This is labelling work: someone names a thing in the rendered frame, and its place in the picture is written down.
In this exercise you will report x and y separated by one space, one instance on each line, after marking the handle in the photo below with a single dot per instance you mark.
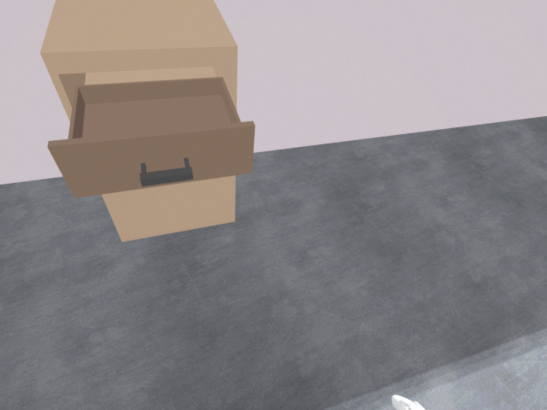
165 176

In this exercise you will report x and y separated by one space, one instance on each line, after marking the cabinet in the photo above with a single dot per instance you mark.
92 42

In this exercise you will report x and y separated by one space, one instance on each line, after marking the drawer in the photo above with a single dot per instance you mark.
116 127

